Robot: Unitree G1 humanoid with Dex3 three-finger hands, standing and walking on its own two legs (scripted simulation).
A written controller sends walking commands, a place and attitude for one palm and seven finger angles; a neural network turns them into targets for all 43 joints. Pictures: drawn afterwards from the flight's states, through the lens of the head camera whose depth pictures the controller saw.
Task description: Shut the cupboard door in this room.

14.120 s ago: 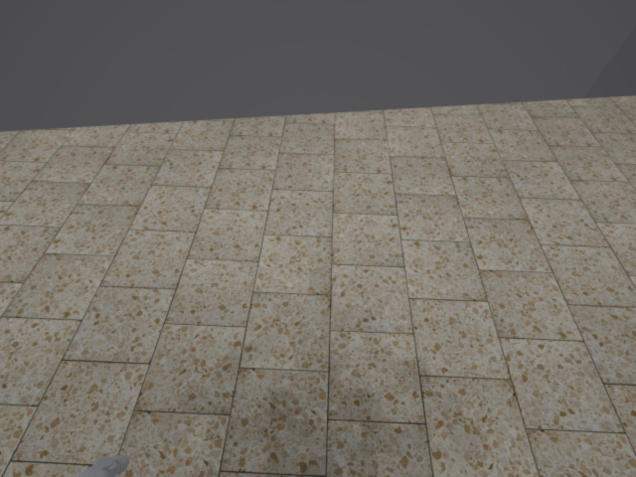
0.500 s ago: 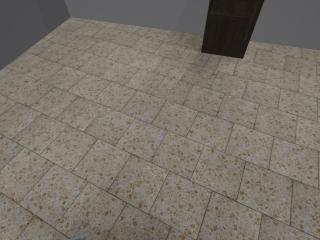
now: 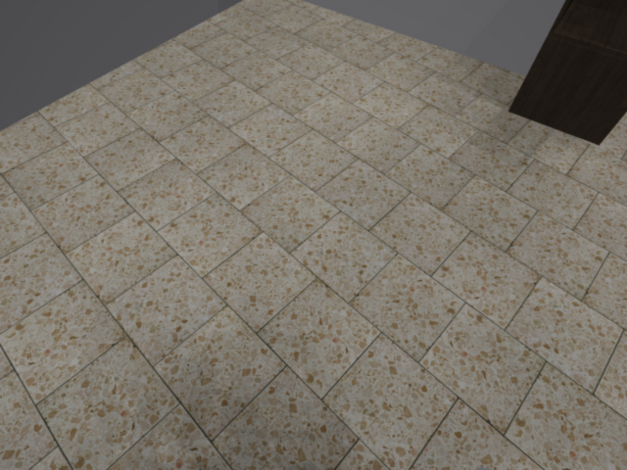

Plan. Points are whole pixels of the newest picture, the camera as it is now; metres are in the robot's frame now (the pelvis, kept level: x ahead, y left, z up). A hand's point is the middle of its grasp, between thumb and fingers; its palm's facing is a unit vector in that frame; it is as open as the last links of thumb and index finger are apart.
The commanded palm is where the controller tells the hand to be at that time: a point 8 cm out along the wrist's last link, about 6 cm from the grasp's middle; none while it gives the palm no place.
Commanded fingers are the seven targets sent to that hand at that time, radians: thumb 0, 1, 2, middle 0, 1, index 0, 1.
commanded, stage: turn or walk to find it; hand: left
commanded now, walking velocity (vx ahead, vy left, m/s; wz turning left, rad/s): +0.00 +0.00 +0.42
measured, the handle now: out of the picture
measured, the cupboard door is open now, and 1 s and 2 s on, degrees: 80 80 80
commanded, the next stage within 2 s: none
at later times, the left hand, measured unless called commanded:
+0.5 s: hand out of the picture +0.10 +0.18 -0.13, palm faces +0.17 -0.94 -0.29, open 7.4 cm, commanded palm none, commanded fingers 0.00 0.90 0.90 -0.20 -0.30 -0.20 -0.30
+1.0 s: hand out of the picture -0.11 +0.18 -0.18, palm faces +0.48 -0.85 -0.24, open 7.4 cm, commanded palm none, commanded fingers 0.00 0.90 0.90 -0.20 -0.30 -0.20 -0.30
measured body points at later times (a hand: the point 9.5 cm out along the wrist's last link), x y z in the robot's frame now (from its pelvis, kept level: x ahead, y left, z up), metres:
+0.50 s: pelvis +0.00 -0.03 +0.00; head +0.04 -0.06 +0.45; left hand +0.09 +0.23 -0.11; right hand +0.08 -0.28 -0.16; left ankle -0.03 +0.10 -0.71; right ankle +0.03 -0.12 -0.73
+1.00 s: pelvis -0.02 -0.01 +0.00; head +0.01 +0.02 +0.45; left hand -0.13 +0.22 -0.16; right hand +0.18 -0.20 -0.13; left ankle -0.08 +0.07 -0.73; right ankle +0.03 -0.12 -0.72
